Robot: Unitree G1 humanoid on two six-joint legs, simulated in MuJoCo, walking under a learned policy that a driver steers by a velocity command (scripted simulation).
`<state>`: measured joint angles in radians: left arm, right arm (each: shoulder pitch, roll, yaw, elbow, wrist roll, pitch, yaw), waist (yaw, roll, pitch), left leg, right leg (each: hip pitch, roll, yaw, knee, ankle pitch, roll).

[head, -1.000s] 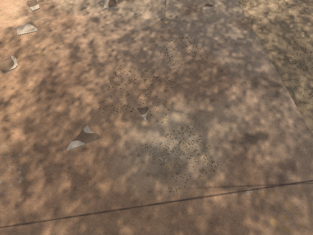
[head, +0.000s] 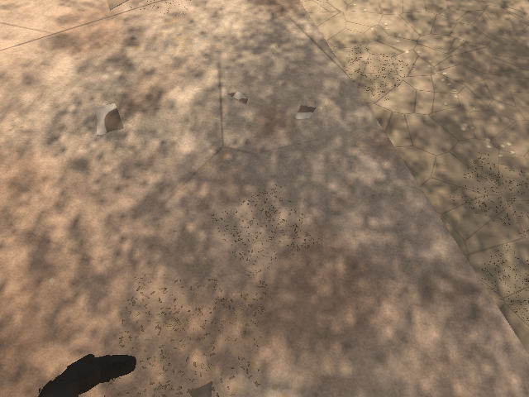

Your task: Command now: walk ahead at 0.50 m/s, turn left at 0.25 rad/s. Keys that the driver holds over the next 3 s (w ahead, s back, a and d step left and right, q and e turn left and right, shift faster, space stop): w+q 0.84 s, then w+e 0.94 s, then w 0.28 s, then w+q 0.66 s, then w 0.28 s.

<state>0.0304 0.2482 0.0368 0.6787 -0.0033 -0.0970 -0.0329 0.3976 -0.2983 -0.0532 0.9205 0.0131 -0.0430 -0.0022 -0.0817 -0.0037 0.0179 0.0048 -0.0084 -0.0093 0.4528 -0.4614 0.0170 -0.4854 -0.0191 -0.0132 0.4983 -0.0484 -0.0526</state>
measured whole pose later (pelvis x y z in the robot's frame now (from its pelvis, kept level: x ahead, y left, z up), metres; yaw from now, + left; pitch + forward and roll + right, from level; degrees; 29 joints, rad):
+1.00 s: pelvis +0.54 +0.13 +0.01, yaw +29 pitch +2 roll +0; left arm 0.04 0.28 0.04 0.73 0.00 -0.11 -0.04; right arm 0.37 -0.29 -0.08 0.77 0.01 -0.04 -0.01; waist -0.07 -0.03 0.00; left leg -0.01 -0.09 -0.16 0.41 -0.42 0.06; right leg -0.50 0.00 0.01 0.48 0.00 -0.02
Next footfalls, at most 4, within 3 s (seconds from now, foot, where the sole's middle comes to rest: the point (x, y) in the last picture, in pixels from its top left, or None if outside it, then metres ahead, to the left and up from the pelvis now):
0.52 left None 0.40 0.17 -0.76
1.02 right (215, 292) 0.75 0.12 -0.76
1.50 left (111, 254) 0.90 0.41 -0.76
2.00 right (197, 169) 1.21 0.17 -0.76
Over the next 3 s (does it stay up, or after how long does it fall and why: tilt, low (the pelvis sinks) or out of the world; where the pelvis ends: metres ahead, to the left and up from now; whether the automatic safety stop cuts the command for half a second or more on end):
stays up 1.62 0.36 0.01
